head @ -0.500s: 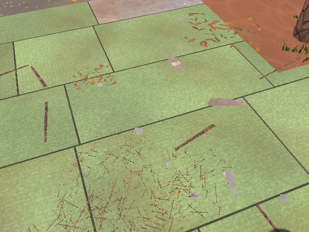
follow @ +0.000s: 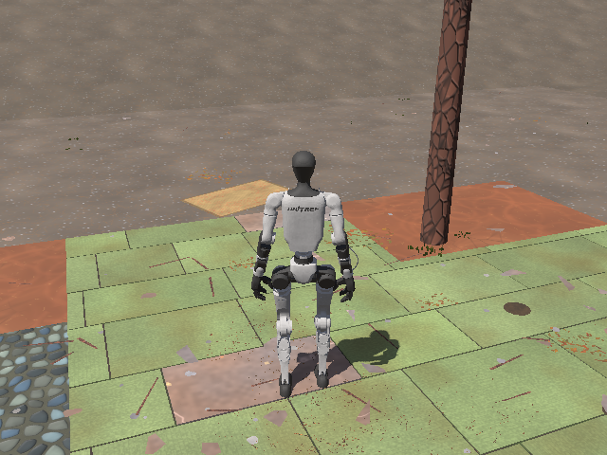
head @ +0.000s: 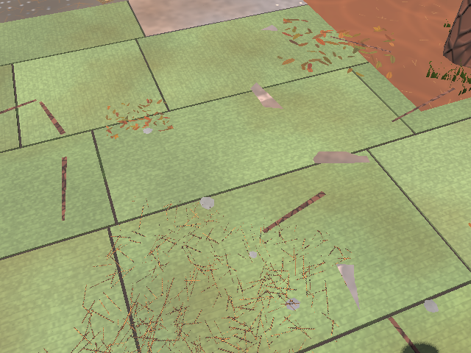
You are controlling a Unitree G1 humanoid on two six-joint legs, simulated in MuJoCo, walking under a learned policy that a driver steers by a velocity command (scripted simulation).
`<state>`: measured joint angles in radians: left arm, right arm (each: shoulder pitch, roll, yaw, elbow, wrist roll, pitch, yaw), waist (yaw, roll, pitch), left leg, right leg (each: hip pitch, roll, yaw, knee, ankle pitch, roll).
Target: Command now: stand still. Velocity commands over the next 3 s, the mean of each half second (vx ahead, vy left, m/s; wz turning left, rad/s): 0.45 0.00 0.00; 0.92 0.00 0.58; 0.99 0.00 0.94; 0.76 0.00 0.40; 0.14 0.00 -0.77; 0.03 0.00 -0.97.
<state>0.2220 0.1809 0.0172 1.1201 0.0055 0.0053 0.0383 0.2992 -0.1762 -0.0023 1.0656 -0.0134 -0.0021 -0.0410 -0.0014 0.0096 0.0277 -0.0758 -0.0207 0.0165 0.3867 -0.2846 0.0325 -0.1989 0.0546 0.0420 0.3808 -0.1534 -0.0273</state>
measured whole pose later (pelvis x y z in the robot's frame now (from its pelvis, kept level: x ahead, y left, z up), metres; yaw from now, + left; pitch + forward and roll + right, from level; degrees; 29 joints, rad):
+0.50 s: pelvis +0.13 -0.07 -0.01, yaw +0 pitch +1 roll +0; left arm 0.23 0.23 0.07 0.99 0.04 -0.08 -0.01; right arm 0.35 -0.23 -0.06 1.04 -0.02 -0.08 0.02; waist 0.01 0.05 -0.01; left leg -0.29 0.02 -0.04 1.07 -0.35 0.12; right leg -0.30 0.01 -0.11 0.56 -0.29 -0.06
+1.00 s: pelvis +0.52 -0.02 -0.04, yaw +20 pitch +0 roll +2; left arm 0.27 0.20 0.03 0.91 0.03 -0.12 0.01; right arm 0.25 -0.29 -0.09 0.92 -0.02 -0.02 0.03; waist -0.04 0.02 0.05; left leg -0.38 -0.20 0.12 0.65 -0.28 0.23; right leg -0.28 -0.02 0.02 1.44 -0.32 -0.02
